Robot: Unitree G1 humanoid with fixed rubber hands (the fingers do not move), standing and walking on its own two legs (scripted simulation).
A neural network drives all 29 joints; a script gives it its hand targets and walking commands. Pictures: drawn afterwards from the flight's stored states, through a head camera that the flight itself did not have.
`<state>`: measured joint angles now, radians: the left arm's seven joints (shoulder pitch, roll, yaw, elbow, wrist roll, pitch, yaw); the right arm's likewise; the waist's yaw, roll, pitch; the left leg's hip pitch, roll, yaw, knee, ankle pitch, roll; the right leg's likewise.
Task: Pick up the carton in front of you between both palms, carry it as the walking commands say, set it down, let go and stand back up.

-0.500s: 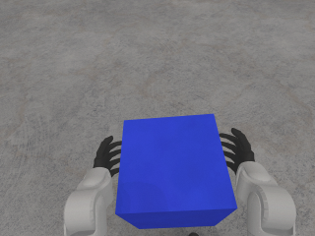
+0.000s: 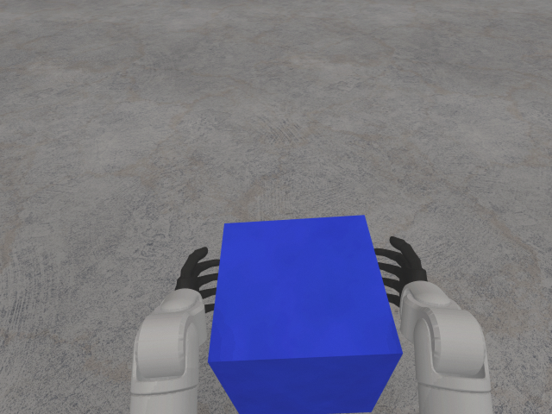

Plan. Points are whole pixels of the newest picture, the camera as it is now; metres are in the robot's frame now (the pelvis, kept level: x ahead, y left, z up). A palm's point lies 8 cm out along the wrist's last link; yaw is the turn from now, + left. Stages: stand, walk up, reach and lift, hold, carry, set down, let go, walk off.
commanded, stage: carry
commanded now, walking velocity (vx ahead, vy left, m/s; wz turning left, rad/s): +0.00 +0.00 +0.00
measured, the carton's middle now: (300, 320) +0.26 +0.00 -0.02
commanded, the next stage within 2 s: hold in 1.62 s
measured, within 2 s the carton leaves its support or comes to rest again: neither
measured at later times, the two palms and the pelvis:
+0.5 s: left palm (196, 302) +0.27 +0.15 +0.03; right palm (398, 293) +0.28 -0.14 +0.04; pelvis -0.02 +0.00 +0.00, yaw +0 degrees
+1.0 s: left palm (193, 312) +0.25 +0.15 +0.04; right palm (405, 304) +0.26 -0.15 +0.05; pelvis -0.04 +0.00 +0.00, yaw +0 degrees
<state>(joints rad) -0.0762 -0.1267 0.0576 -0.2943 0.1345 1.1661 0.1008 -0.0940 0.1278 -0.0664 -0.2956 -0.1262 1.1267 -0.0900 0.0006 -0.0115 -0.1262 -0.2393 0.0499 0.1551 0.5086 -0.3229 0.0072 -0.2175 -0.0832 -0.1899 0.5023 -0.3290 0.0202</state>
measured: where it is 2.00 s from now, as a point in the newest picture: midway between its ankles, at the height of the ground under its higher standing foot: outside the picture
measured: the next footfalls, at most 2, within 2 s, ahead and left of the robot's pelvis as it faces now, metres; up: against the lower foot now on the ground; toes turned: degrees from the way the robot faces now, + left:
none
